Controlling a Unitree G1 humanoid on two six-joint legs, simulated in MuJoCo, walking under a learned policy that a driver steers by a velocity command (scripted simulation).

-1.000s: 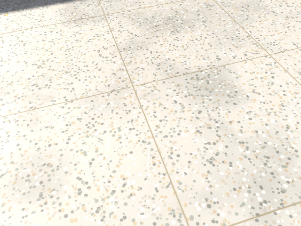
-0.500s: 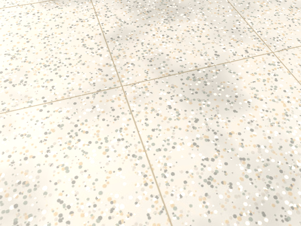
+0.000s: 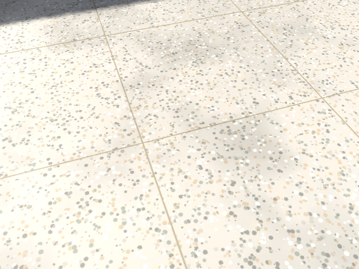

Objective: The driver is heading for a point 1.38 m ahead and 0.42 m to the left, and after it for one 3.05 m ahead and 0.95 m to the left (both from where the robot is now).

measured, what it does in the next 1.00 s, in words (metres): walks ahead: right foot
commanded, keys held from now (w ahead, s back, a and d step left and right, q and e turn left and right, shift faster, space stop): no key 0.42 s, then w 0.58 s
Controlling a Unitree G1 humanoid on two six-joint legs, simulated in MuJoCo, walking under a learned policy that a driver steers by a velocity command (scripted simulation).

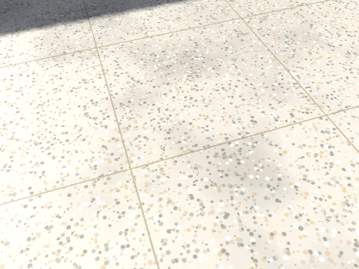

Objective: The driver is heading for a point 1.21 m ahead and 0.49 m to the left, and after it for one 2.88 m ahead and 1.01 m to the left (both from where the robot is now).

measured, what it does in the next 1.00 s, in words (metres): walks ahead, turning left: left foot, then right foot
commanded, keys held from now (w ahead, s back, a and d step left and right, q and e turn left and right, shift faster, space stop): w+q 1.00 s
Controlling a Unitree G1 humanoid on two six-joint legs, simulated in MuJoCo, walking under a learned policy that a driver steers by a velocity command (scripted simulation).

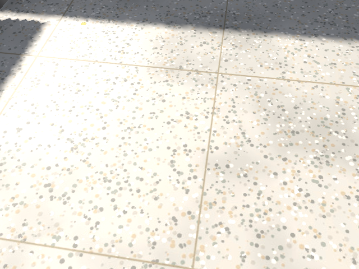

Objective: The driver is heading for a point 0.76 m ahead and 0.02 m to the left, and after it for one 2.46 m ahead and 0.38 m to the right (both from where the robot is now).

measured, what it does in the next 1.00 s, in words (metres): walks ahead: left foot, then right foot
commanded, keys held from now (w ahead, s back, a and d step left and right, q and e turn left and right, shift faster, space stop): w+q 0.26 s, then w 0.36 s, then w+e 0.38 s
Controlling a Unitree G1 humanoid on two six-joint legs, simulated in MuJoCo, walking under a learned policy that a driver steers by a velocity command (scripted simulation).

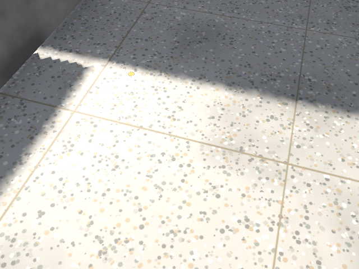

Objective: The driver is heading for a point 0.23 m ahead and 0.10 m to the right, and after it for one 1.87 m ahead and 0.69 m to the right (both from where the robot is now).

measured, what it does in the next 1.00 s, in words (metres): walks ahead, turning right: left foot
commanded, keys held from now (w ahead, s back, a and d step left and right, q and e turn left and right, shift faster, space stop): w+e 0.90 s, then w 0.08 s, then no key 0.02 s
